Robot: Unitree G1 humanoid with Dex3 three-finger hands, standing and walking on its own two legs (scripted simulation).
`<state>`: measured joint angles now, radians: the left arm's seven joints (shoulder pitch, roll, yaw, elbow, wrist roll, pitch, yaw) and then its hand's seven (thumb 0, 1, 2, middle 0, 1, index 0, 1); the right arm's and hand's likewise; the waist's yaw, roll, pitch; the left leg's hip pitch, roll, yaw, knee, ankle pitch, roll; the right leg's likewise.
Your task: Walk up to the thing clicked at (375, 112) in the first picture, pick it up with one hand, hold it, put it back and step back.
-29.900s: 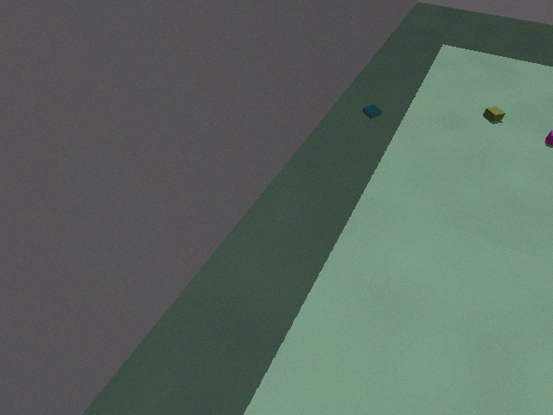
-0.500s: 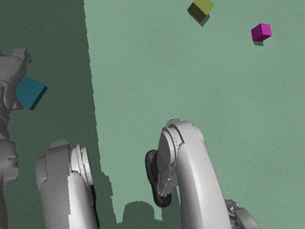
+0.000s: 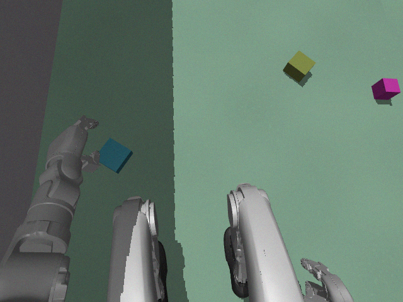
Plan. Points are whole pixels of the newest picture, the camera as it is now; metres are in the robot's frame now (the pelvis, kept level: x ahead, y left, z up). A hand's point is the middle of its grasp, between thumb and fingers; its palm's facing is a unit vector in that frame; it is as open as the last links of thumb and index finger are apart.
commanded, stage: home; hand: left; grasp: from above
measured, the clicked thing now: (114, 155) +0.49 +0.26 -0.41
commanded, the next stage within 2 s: none
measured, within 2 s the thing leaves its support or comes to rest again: neither
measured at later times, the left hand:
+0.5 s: hand (51, 213) +0.28 +0.19 +0.09, palm faces +0.07 -0.96 -0.26, open 7.4 cm
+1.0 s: hand out of the picture +0.23 +0.20 +0.25, palm faces +0.15 -0.97 -0.20, open 7.4 cm
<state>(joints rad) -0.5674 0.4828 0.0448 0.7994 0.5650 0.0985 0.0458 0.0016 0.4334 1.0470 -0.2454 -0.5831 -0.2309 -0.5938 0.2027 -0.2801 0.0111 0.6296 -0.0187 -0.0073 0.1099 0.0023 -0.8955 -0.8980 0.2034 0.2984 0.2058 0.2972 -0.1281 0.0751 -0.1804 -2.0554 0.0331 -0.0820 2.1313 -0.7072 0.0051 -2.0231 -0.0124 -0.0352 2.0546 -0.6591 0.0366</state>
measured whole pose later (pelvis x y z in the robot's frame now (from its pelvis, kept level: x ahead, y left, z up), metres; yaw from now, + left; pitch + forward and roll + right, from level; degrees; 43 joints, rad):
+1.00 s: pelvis +0.08 +0.01 +0.29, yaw +6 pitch +11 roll -3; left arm 0.52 0.23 0.03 -0.14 -0.07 0.45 0.05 0.01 0.90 0.90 -0.20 -0.30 -0.20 -0.29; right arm 0.31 -0.21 0.03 0.52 0.02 -0.19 -0.19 0.01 -0.90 -0.90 0.20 0.30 0.21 0.30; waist -0.06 0.05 -0.19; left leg -0.70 0.04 -0.05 1.01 -0.51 0.00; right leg -0.65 -0.02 -0.06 0.92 -0.46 0.03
